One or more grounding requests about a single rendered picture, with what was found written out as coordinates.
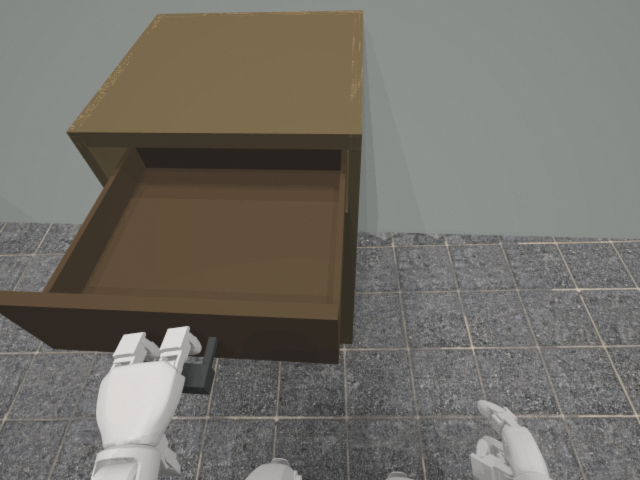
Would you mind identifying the left robot hand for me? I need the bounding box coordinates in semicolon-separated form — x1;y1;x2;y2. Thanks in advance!
96;326;202;476

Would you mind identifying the cabinet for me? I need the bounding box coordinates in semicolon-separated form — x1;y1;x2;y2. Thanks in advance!
66;10;363;344

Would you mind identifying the robot left shin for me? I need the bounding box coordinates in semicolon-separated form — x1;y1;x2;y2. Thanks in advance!
271;458;290;467

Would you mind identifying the drawer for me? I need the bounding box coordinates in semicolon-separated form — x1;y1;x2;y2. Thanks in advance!
0;147;347;364

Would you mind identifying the left robot forearm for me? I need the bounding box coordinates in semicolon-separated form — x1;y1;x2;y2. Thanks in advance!
91;444;162;480

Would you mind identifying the right robot hand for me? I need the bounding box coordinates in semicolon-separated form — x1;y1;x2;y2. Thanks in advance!
470;400;549;480

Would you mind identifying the handle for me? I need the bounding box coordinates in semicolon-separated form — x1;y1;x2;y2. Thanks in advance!
143;337;218;395

